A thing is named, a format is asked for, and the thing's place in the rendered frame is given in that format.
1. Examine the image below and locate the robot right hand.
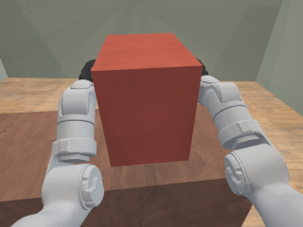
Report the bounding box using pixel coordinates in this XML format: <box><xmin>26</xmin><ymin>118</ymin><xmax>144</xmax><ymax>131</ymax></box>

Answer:
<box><xmin>196</xmin><ymin>58</ymin><xmax>208</xmax><ymax>76</ymax></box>

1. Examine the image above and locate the carton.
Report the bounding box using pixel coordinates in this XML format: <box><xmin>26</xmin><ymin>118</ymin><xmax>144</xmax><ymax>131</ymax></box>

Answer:
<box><xmin>91</xmin><ymin>32</ymin><xmax>203</xmax><ymax>167</ymax></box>

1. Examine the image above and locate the robot left hand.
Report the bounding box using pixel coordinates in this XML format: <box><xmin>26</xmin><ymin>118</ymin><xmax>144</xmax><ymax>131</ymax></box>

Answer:
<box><xmin>79</xmin><ymin>60</ymin><xmax>96</xmax><ymax>83</ymax></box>

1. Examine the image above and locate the left robot upper arm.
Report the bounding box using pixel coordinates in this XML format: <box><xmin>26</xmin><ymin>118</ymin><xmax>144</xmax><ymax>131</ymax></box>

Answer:
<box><xmin>10</xmin><ymin>164</ymin><xmax>104</xmax><ymax>227</ymax></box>

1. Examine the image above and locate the right robot forearm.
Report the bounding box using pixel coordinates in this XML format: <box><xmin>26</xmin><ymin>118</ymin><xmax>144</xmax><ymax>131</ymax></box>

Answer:
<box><xmin>197</xmin><ymin>75</ymin><xmax>290</xmax><ymax>181</ymax></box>

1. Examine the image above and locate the pedestal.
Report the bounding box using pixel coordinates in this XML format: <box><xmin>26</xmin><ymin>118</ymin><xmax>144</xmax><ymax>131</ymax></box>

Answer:
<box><xmin>0</xmin><ymin>104</ymin><xmax>253</xmax><ymax>227</ymax></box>

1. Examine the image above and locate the right robot upper arm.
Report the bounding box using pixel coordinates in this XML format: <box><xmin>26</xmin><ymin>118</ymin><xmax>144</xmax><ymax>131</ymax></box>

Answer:
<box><xmin>223</xmin><ymin>143</ymin><xmax>303</xmax><ymax>227</ymax></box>

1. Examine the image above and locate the left robot forearm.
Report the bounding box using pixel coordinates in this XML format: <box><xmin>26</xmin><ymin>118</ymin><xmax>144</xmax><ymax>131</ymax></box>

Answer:
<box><xmin>42</xmin><ymin>79</ymin><xmax>97</xmax><ymax>201</ymax></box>

